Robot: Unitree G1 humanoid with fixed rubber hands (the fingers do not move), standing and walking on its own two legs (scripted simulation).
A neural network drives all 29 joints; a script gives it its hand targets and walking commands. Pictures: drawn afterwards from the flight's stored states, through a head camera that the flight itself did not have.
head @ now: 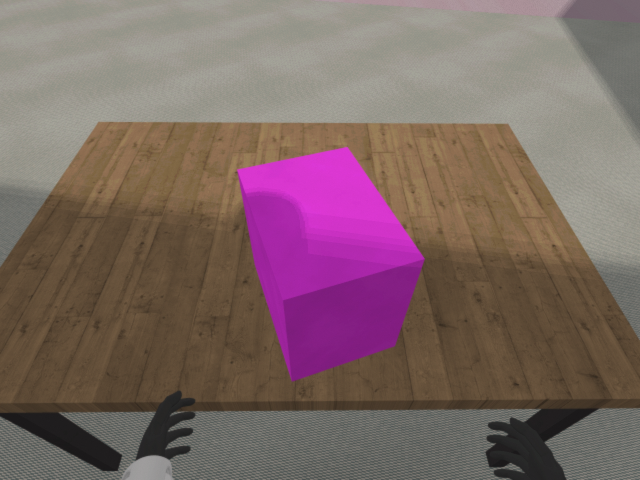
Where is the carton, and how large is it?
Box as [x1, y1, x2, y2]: [237, 147, 424, 381]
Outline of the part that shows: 347,147 237,169 255,266 292,381 393,346 395,344 424,259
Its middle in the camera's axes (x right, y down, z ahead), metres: +0.00 +0.03 +0.63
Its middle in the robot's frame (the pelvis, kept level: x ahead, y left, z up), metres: +0.44 +0.03 -0.02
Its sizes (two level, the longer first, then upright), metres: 0.255 0.186 0.239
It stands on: a table, 0.63 m high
